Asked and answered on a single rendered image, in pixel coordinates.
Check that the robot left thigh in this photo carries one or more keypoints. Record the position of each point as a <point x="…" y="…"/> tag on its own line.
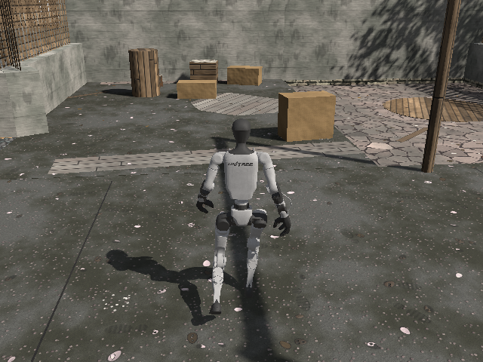
<point x="222" y="226"/>

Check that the left robot forearm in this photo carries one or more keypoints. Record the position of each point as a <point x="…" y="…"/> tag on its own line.
<point x="202" y="193"/>

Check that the robot right hand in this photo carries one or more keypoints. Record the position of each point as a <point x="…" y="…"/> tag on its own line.
<point x="286" y="225"/>

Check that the robot left hand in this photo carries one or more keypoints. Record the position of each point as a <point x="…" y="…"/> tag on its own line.
<point x="200" y="207"/>

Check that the left robot upper arm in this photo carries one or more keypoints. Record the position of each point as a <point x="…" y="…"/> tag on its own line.
<point x="217" y="158"/>

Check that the right robot forearm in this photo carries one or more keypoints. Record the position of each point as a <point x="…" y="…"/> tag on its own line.
<point x="279" y="203"/>

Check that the left robot shin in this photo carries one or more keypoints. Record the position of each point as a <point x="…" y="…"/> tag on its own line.
<point x="217" y="280"/>

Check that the right robot upper arm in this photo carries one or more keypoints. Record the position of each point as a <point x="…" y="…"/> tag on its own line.
<point x="269" y="171"/>

